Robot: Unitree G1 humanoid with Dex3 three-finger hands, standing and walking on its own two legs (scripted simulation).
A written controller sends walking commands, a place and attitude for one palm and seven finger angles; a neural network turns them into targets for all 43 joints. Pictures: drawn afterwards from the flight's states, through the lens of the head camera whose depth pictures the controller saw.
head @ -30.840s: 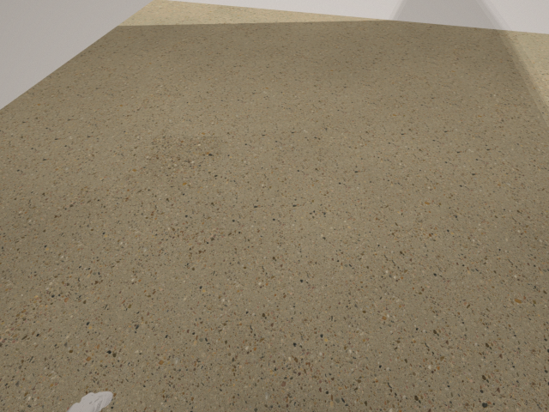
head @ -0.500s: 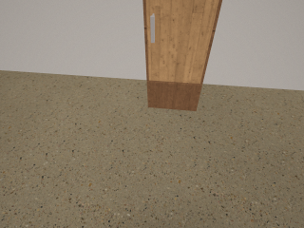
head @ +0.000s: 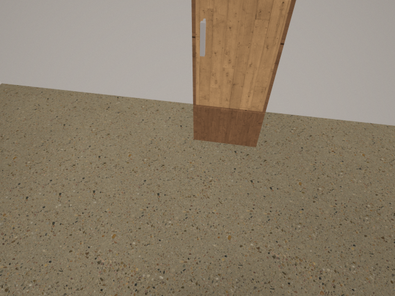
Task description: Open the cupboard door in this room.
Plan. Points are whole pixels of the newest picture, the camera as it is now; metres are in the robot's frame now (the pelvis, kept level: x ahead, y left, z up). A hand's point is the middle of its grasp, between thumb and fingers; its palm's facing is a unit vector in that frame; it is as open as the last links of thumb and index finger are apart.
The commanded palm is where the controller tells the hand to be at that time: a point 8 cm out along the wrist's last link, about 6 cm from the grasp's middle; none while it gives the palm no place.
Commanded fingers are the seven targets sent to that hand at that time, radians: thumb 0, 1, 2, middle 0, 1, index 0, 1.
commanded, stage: look at it before walking up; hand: left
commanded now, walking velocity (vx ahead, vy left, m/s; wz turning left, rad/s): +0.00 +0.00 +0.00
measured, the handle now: (203, 37) +1.21 +0.05 -0.01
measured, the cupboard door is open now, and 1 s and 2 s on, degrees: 0 0 0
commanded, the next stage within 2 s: walk to a spot facing it in 0.30 s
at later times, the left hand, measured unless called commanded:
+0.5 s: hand out of the picture -0.01 +0.16 -0.18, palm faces +0.04 -0.98 -0.18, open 7.4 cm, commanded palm none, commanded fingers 0.00 0.90 0.90 -0.20 -0.30 -0.20 -0.30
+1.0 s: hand (134, 264) +0.23 +0.18 -0.18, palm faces -0.14 -0.97 -0.20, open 7.3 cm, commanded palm none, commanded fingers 0.00 0.90 0.90 -0.20 -0.30 -0.20 -0.30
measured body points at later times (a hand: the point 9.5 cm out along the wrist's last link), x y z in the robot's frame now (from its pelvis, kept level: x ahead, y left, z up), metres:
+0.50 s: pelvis +0.00 +0.00 +0.00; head +0.01 -0.01 +0.45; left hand -0.02 +0.21 -0.16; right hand -0.04 -0.20 -0.17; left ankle -0.03 +0.13 -0.74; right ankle +0.01 -0.09 -0.74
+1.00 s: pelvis +0.13 +0.00 -0.01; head +0.17 +0.00 +0.43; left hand +0.24 +0.24 -0.16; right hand -0.04 -0.16 -0.15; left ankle -0.02 +0.13 -0.74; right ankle +0.25 -0.13 -0.70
